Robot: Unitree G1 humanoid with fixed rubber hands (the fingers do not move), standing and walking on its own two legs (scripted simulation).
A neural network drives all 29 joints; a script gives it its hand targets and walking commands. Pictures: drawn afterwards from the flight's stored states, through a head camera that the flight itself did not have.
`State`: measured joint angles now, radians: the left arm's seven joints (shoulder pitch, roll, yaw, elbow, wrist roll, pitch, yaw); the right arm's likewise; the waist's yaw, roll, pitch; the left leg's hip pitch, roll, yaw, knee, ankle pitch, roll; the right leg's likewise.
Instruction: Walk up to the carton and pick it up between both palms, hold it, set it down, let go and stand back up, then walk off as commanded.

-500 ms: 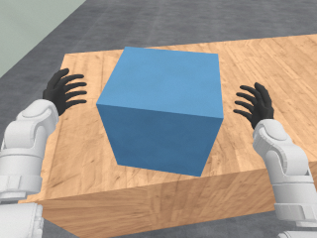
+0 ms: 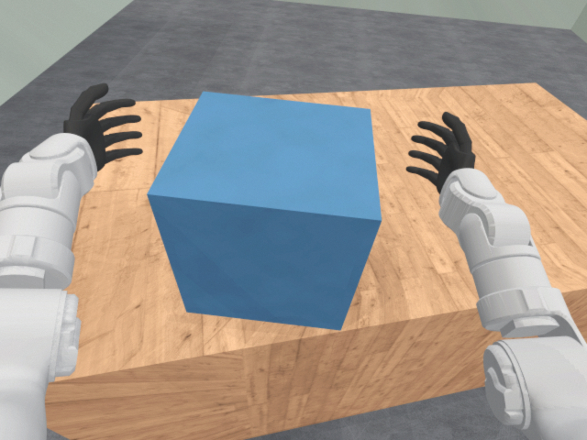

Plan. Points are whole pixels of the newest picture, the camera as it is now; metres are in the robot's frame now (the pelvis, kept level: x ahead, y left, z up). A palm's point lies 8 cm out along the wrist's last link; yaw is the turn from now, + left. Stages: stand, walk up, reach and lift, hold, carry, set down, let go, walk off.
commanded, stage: reach and lift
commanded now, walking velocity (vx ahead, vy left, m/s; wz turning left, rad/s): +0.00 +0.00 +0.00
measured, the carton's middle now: (274, 215) +0.47 -0.06 +0.04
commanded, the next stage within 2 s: none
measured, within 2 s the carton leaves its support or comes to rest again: neither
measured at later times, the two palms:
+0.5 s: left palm (110, 156) +0.51 +0.16 +0.16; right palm (436, 183) +0.38 -0.27 +0.15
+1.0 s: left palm (149, 209) +0.50 +0.13 +0.06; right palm (406, 231) +0.38 -0.25 +0.05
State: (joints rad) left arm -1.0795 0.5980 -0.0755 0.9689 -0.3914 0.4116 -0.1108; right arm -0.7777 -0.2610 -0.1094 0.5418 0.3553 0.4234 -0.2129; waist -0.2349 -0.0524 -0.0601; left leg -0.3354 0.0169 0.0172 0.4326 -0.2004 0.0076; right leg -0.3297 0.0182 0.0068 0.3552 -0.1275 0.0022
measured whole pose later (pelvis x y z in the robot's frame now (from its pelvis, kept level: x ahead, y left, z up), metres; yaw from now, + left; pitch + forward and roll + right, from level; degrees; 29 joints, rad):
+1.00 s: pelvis +0.00 +0.00 -0.02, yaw +0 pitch +21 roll -1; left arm -1.10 0.40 -0.14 1.40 -0.34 -0.09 -0.07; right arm -0.77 -0.11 -0.12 0.92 0.21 -0.04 -0.24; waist -0.22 0.01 -0.20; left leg -0.72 0.02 0.00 0.59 -0.24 0.00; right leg -0.71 0.02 -0.02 0.51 -0.16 0.00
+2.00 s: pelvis -0.01 +0.00 -0.02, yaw +0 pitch +20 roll -2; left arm -1.15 0.35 -0.08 1.45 -0.22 -0.13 -0.06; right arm -0.88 -0.03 -0.30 1.01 0.08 -0.06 -0.23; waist -0.23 0.00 -0.20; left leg -0.72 0.01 -0.01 0.62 -0.24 0.01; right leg -0.71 0.01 -0.02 0.53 -0.16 0.01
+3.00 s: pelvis +0.02 +0.00 +0.00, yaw +1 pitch +12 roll -1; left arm -0.95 0.26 0.16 1.36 0.09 -0.29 -0.09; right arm -0.66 0.10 -0.54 0.90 -0.24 -0.31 -0.13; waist -0.18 -0.02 -0.12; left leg -0.42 0.01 -0.01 0.41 -0.19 0.00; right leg -0.41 0.01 -0.04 0.32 -0.11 0.00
